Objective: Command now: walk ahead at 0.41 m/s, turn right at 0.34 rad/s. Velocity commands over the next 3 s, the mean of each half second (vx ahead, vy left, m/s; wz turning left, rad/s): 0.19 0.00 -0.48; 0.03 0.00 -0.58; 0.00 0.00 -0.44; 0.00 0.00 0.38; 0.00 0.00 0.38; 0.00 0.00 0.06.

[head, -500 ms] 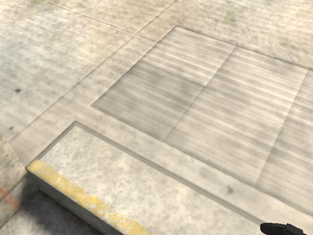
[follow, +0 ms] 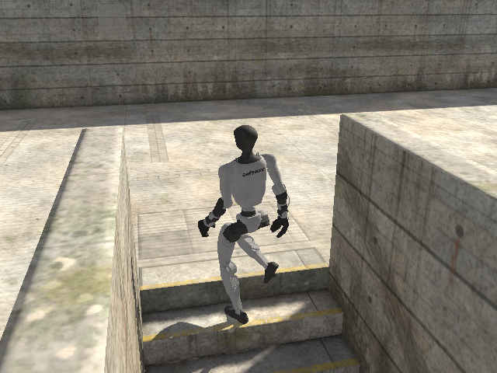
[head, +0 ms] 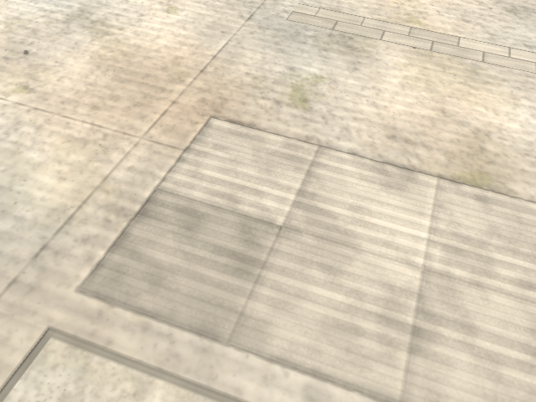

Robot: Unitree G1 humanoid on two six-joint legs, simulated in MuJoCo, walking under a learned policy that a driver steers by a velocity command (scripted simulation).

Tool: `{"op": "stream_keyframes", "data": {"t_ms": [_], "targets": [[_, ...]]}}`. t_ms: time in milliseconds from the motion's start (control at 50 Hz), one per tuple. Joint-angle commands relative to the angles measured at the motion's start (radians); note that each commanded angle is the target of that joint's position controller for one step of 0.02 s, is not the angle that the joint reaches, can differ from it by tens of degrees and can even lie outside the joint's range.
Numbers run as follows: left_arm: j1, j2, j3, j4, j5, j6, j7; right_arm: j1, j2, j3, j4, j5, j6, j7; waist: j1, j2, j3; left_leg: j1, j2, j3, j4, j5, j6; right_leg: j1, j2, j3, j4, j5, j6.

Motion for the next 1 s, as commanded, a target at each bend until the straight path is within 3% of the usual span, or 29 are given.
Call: {"op": "stream_keyframes", "data": {"t_ms": [20, 40, 60, 100, 140, 160, 180, 200, 220, 260, 280, 300, 320, 340, 360, 380, 400, 420, 440, 460, 500, 520, 580, 620, 700, 800, 900, 940, 1000], "targets": [[-0.091, -0.145, -0.059, -0.064, -0.011, 0.017, 0.006, 0.04, -0.021, 0.012, 0.035, -0.012, -0.055, 0.008, 0.019, 0.087, 0.124, 0.158, 0.297, -0.312, -0.285, 0.026, -0.018, -0.471, -0.002, 0.026, 0.399, -0.009, -0.042], [-0.142, -0.155, -0.062, -0.092, -0.005, 0.029, 0.025, 0.057, -0.038, 0.015, 0.049, -0.012, -0.058, 0.014, 0.019, 0.097, 0.154, 0.171, 0.307, -0.285, -0.289, 0.071, 0.005, -0.553, -0.003, 0.023, 0.471, -0.082, -0.044], [-0.197, -0.144, -0.065, -0.115, 0.0, 0.041, 0.038, 0.06, -0.021, 0.025, 0.06, -0.006, -0.064, 0.016, 0.018, 0.07, 0.187, 0.159, 0.306, -0.227, -0.306, 0.168, 0.002, -0.579, -0.009, -0.001, 0.459, -0.114, -0.039], [-0.283, -0.146, -0.081, -0.166, 0.002, 0.061, 0.044, 0.068, 0.011, 0.045, 0.086, 0.009, -0.062, 0.01, 0.034, 0.082, 0.245, 0.021, 0.221, -0.082, -0.343, 0.287, -0.07, -0.483, -0.024, -0.093, 0.196, -0.095, -0.033], [-0.369, -0.148, -0.094, -0.221, -0.005, 0.086, 0.033, 0.071, -0.021, 0.05, 0.098, 0.028, -0.055, -0.025, 0.04, 0.143, 0.262, -0.013, 0.214, -0.057, -0.433, 0.425, -0.047, -0.391, -0.049, -0.141, -0.021, -0.132, -0.016], [-0.367, -0.122, -0.095, -0.224, -0.018, 0.099, 0.031, 0.109, -0.077, 0.04, 0.102, 0.038, -0.048, -0.047, 0.023, 0.171, 0.225, 0.079, 0.229, -0.042, -0.499, 0.593, -0.005, -0.366, -0.062, -0.232, -0.121, -0.25, -0.012], [-0.364, -0.121, -0.101, -0.234, -0.017, 0.108, 0.033, 0.116, -0.1, 0.034, 0.105, 0.05, -0.029, -0.065, 0.027, 0.182, 0.199, 0.175, 0.218, -0.007, -0.52, 0.7, 0.025, -0.321, -0.097, -0.256, -0.254, -0.341, -0.017], [-0.33, -0.115, -0.101, -0.203, -0.038, 0.107, 0.028, 0.103, -0.09, 0.04, 0.084, 0.068, -0.021, -0.077, 0.029, 0.143, 0.162, 0.24, 0.216, 0.056, -0.494, 0.993, 0.027, -0.196, -0.092, -0.321, -0.414, -0.405, -0.039], [-0.271, -0.128, -0.105, -0.169, -0.052, 0.116, 0.028, 0.083, -0.121, 0.035, 0.061, 0.081, -0.016, -0.087, 0.063, 0.141, 0.088, 0.246, 0.205, 0.114, -0.413, 1.391, 0.016, 0.009, -0.04, -0.398, -0.554, -0.406, -0.063], [-0.113, -0.087, -0.084, -0.126, -0.043, 0.131, 0.033, 0.019, -0.242, -0.003, 0.012, 0.088, -0.017, -0.105, 0.149, 0.298, -0.066, 0.338, 0.282, 0.103, -0.178, 1.902, 0.024, 0.227, 0.032, -0.391, -0.68, -0.475, -0.088], [-0.009, -0.032, -0.065, -0.106, -0.027, 0.122, 0.033, -0.023, -0.262, -0.015, -0.022, 0.097, -0.014, -0.091, 0.184, 0.322, -0.138, 0.363, 0.298, 0.083, 0.015, 1.922, 0.039, 0.353, 0.068, -0.327, -0.802, -0.51, -0.117], [0.051, 0.031, -0.039, -0.11, -0.004, 0.103, 0.023, -0.053, -0.265, -0.022, -0.057, 0.102, -0.009, -0.062, 0.232, 0.331, -0.209, 0.29, 0.265, 0.078, 0.294, 1.692, 0.033, 0.534, 0.068, -0.136, -1.039, -0.485, -0.145], [0.002, 0.143, -0.005, -0.107, -0.013, 0.092, 0.023, -0.133, -0.185, -0.007, -0.161, 0.076, -0.019, -0.029, 0.196, 0.044, -0.214, -0.12, 0.095, 0.038, 0.693, 0.843, -0.019, 0.696, -0.102, 0.377, -1.319, -0.573, -0.248], [-0.085, 0.2, 0.032, -0.123, -0.012, 0.115, 0.037, -0.253, -0.184, -0.023, -0.236, 0.037, -0.018, 0.013, 0.176, -0.107, -0.233, -0.381, -0.114, -0.142, 1.158, 0.125, -0.056, 0.7, -0.224, 0.843, -1.615, -0.414, -0.322], [-0.157, 0.164, 0.027, -0.129, 0.003, 0.105, 0.048, -0.23, -0.074, 0.0, -0.293, 0.018, -0.014, 0.025, 0.088, -0.07, -0.197, -0.496, -0.065, -0.259, 1.346, 0.142, -0.044, 0.64, -0.262, 0.779, -1.643, -0.321, -0.304], [-0.138, 0.104, 0.014, -0.085, 0.007, 0.09, 0.056, -0.252, -0.059, 0.009, -0.309, 0.023, -0.007, 0.012, 0.055, 0.04, -0.078, -0.533, -0.044, -0.245, 1.357, 0.193, -0.029, 0.519, -0.242, 0.668, -1.577, -0.334, -0.253], [-0.124, 0.064, 0.006, -0.048, 0.02, 0.064, 0.057, -0.232, -0.031, 0.018, -0.324, 0.013, -0.003, -0.012, 0.007, 0.112, 0.053, -0.571, -0.017, -0.242, 1.329, 0.174, -0.013, 0.393, -0.209, 0.546, -1.528, -0.273, -0.205], [-0.123, 0.029, -0.002, -0.019, 0.024, 0.043, 0.052, -0.22, -0.001, 0.032, -0.332, 0.0, 0.004, -0.029, -0.025, 0.131, 0.087, -0.604, -0.013, -0.235, 1.383, 0.154, -0.004, 0.336, -0.176, 0.474, -1.502, -0.203, -0.179], [-0.138, 0.024, -0.003, -0.009, 0.019, 0.022, 0.044, -0.185, 0.012, 0.041, -0.32, -0.007, 0.021, -0.044, -0.057, 0.138, 0.1, -0.594, 0.007, -0.235, 1.368, 0.175, -0.001, 0.3, -0.145, 0.347, -1.489, -0.081, -0.145], [-0.124, 0.048, 0.004, 0.013, 0.012, 0.011, 0.036, -0.187, 0.024, 0.048, -0.339, -0.021, 0.036, -0.057, -0.086, 0.094, 0.102, -0.594, 0.027, -0.249, 1.308, 0.172, -0.014, 0.296, -0.116, 0.268, -1.478, 0.051, -0.117], [-0.096, 0.08, 0.006, 0.021, 0.001, -0.011, 0.024, -0.185, -0.025, 0.043, -0.334, -0.017, 0.067, -0.073, -0.088, 0.062, 0.093, -0.6, 0.046, -0.209, 1.142, 0.147, -0.033, 0.342, -0.076, 0.15, -1.458, 0.236, -0.089], [-0.092, 0.077, 0.004, 0.005, -0.001, -0.007, 0.036, -0.241, -0.041, 0.044, -0.347, -0.016, 0.074, -0.072, -0.069, 0.076, 0.08, -0.561, 0.067, -0.199, 0.988, 0.176, -0.052, 0.357, -0.055, 0.122, -1.455, 0.288, -0.062], [0.022, 0.122, 0.017, -0.025, -0.006, -0.009, 0.064, -0.33, -0.077, 0.032, -0.353, -0.003, 0.089, -0.071, 0.032, 0.027, -0.021, -0.644, 0.077, -0.164, 0.878, 0.247, -0.076, 0.63, -0.119, 0.233, -1.476, 0.561, -0.01], [0.078, 0.148, 0.031, -0.047, -0.008, 0.0, 0.081, -0.4, -0.076, 0.032, -0.37, 0.005, 0.093, -0.066, 0.083, 0.001, -0.04, -0.716, 0.073, -0.17, 0.827, 0.262, -0.088, 0.767, -0.151, 0.303, -1.508, 0.534, 0.002], [0.142, 0.163, 0.037, -0.078, -0.012, 0.017, 0.096, -0.522, -0.074, 0.033, -0.386, 0.009, 0.103, -0.04, 0.129, 0.0, -0.02, -0.784, 0.042, -0.187, 0.737, 0.232, -0.111, 0.899, -0.171, 0.379, -1.553, 0.445, -0.017], [0.156, 0.151, 0.033, -0.094, -0.008, 0.03, 0.093, -0.567, -0.087, 0.036, -0.382, 0.016, 0.1, -0.021, 0.129, -0.069, -0.008, -0.683, 0.005, -0.183, 0.532, 0.173, -0.107, 0.942, -0.156, 0.362, -1.544, 0.565, -0.031], [0.159, 0.185, 0.04, -0.1, 0.007, 0.044, 0.074, -0.599, -0.108, 0.037, -0.393, 0.033, 0.089, -0.01, 0.128, -0.099, 0.023, -0.485, -0.045, -0.18, 0.307, 0.044, -0.075, 0.898, -0.136, 0.399, -1.525, 0.663, -0.064], [0.095, 0.217, 0.047, -0.117, 0.013, 0.045, 0.068, -0.526, -0.143, 0.03, -0.385, 0.045, 0.079, -0.031, 0.08, -0.11, 0.013, -0.304, -0.05, -0.236, 0.181, 0.036, -0.056, 0.843, -0.131, 0.433, -1.52, 0.68, -0.039], [-0.014, 0.212, 0.043, -0.129, -0.014, 0.039, 0.042, -0.332, -0.188, 0.006, -0.34, 0.04, 0.065, -0.065, -0.036, -0.052, -0.009, 0.109, -0.037, -0.231, -0.196, 0.248, -0.031, 0.71, -0.043, 0.407, -1.385, 0.599, 0.042]]}}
